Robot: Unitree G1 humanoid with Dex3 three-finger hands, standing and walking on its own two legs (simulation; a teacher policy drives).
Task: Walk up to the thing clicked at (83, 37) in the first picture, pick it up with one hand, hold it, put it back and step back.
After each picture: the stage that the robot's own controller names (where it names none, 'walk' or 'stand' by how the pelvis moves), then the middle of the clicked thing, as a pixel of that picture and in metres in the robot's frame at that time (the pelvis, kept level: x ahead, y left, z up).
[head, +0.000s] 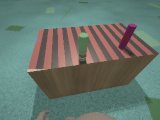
stand; (82, 48) +0.59 +0.09 +0.07
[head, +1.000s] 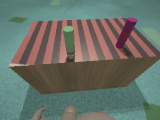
walk; (69, 44) +0.53 +0.19 +0.11
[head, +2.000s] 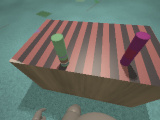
stand; (61, 52) +0.44 +0.24 +0.10
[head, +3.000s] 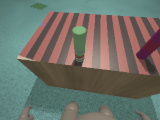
stand; (79, 47) +0.47 +0.10 +0.11
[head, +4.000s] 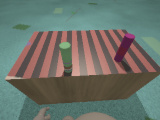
stand; (67, 59) +0.45 +0.18 +0.07
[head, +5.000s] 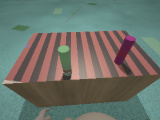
stand; (66, 62) +0.42 +0.18 +0.07
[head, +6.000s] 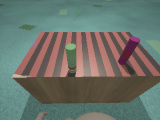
stand; (71, 59) +0.45 +0.15 +0.06
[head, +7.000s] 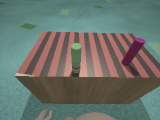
stand; (76, 59) +0.45 +0.12 +0.07
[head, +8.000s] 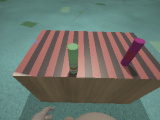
stand; (73, 60) +0.44 +0.14 +0.06
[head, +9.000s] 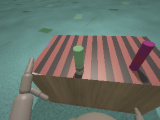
rise first; (79, 61) +0.45 +0.13 +0.07
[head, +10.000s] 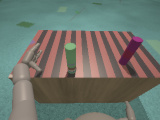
go down; (71, 60) +0.45 +0.12 +0.07
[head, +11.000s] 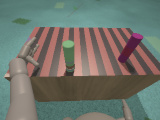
go down; (69, 58) +0.45 +0.13 +0.08
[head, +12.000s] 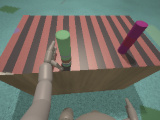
close in; (65, 51) +0.45 +0.14 +0.11
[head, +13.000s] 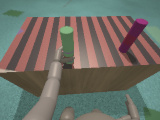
close; (68, 47) +0.48 +0.12 +0.13
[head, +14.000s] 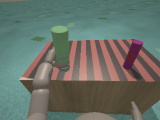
lift; (62, 52) +0.32 +0.16 +0.28
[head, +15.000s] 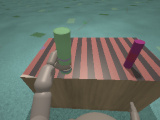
lift; (64, 54) +0.32 +0.15 +0.26
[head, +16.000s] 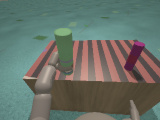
hold; (66, 55) +0.30 +0.14 +0.27
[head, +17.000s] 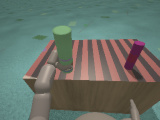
hold; (65, 53) +0.30 +0.14 +0.28
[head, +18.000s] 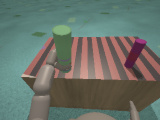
crouch; (64, 53) +0.31 +0.14 +0.28
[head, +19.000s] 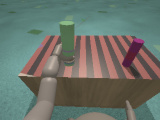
crouch; (68, 46) +0.39 +0.14 +0.26
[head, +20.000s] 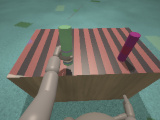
lower; (66, 47) +0.46 +0.14 +0.17
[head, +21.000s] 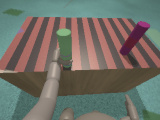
lower; (65, 50) +0.45 +0.14 +0.13
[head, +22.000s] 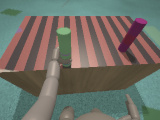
lower; (65, 49) +0.46 +0.14 +0.13
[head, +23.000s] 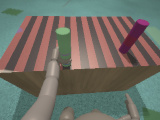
lower; (65, 49) +0.46 +0.14 +0.13
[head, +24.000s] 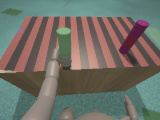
loosen; (65, 49) +0.46 +0.14 +0.13
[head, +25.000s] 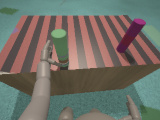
withdraw; (62, 51) +0.45 +0.15 +0.12
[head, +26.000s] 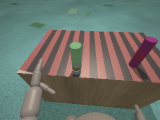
sink last; (76, 60) +0.43 +0.13 +0.10
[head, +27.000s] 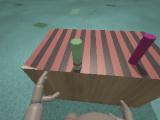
stand; (77, 56) +0.46 +0.14 +0.10
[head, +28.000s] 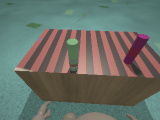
stand; (73, 56) +0.45 +0.14 +0.11
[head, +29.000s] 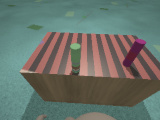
stand; (75, 59) +0.46 +0.13 +0.07
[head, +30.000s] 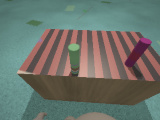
stand; (74, 60) +0.43 +0.13 +0.06
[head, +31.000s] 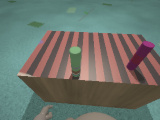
stand; (75, 63) +0.41 +0.13 +0.07
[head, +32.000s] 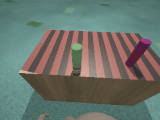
stand; (76, 60) +0.45 +0.11 +0.07
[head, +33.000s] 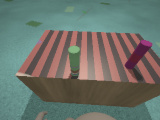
walk; (74, 62) +0.42 +0.13 +0.06
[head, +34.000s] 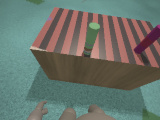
walk; (90, 40) +0.57 +0.05 +0.07
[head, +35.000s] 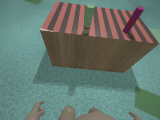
walk; (87, 20) +0.87 +0.10 +0.08
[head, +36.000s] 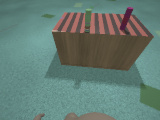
stand; (87, 21) +1.07 +0.12 +0.09
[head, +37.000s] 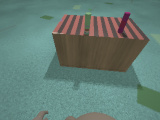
stand; (87, 24) +1.08 +0.09 +0.06
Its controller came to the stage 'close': yes
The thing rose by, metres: 0.21
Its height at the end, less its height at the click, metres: +0.00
